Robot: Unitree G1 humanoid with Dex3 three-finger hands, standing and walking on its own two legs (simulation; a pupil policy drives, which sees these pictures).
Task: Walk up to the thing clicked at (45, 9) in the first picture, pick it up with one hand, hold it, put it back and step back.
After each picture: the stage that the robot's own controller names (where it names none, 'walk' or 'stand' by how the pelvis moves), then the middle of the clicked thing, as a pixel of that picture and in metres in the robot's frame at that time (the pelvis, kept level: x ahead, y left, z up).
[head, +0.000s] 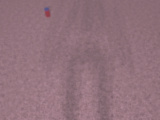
stand; (47, 12) +1.92 +0.46 -0.72
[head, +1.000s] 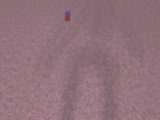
walk; (67, 16) +1.80 +0.20 -0.69
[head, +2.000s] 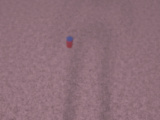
walk; (69, 42) +1.18 +0.08 -0.71
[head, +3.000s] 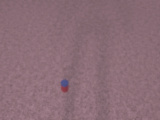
walk; (64, 86) +0.72 +0.11 -0.71
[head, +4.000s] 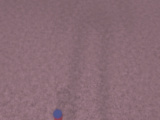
walk; (58, 116) +0.45 +0.15 -0.71
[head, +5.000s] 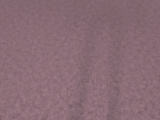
stand; out of the picture +0.32 +0.11 -0.70
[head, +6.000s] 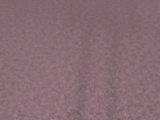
stand; out of the picture +0.30 +0.13 -0.72
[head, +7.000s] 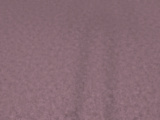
stand; out of the picture +0.30 +0.14 -0.73
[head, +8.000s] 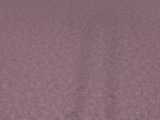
stand; out of the picture +0.28 +0.14 -0.73
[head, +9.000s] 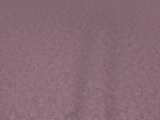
stand; out of the picture +0.28 +0.14 -0.73
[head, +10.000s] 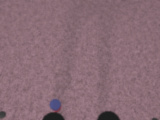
go down; (55, 105) +0.33 +0.13 -0.56
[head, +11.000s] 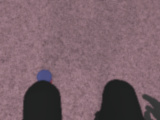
go down; (45, 79) +0.38 +0.16 -0.32
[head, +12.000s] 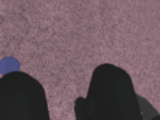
close in; (9, 69) +0.36 +0.19 -0.24
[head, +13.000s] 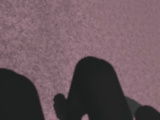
close; out of the picture +0.37 +0.20 -0.22
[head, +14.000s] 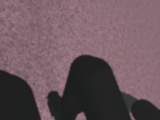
close; out of the picture +0.38 +0.22 -0.21
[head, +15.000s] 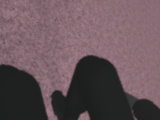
lift; out of the picture +0.35 +0.22 -0.22
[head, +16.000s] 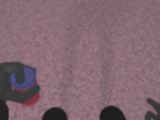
lift; (26, 87) +0.31 +0.18 +0.00
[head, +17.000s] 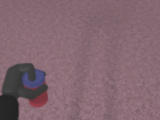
hold; (36, 88) +0.32 +0.17 +0.02
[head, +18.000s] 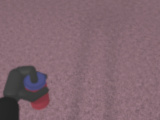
hold; (37, 91) +0.31 +0.17 +0.01
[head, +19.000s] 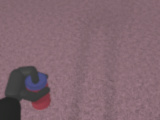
hold; (39, 91) +0.31 +0.16 +0.00
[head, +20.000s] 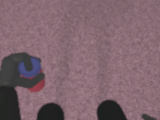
crouch; (33, 75) +0.36 +0.17 -0.07
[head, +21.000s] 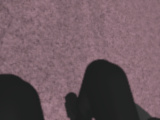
lower; out of the picture +0.37 +0.23 -0.22
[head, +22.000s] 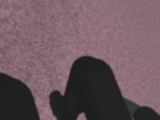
lower; out of the picture +0.39 +0.26 -0.23
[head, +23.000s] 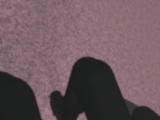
lower; out of the picture +0.39 +0.26 -0.23
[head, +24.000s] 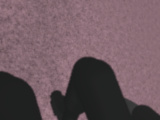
lower; out of the picture +0.39 +0.26 -0.23
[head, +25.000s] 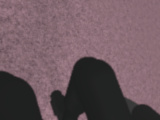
rest; out of the picture +0.38 +0.26 -0.23
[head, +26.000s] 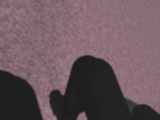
withdraw; out of the picture +0.37 +0.24 -0.23
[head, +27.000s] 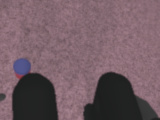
walk; (22, 69) +0.38 +0.21 -0.29
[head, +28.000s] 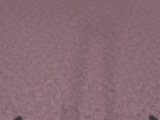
stand; out of the picture +0.31 +0.14 -0.65
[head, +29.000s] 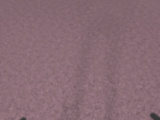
stand; out of the picture +0.33 +0.17 -0.66
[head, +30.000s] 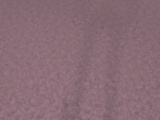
stand; out of the picture +0.33 +0.16 -0.68
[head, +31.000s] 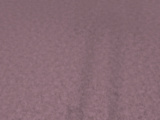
walk; out of the picture +0.34 +0.16 -0.72
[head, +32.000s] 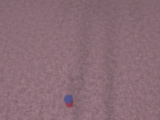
walk; (68, 101) +0.49 +0.14 -0.71
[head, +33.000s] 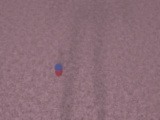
walk; (58, 70) +0.76 +0.15 -0.71
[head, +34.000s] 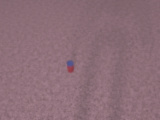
stand; (70, 66) +0.98 +0.15 -0.71
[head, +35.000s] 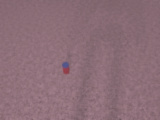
stand; (65, 68) +0.97 +0.17 -0.73
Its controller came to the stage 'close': yes
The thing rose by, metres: 0.71
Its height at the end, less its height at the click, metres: +0.00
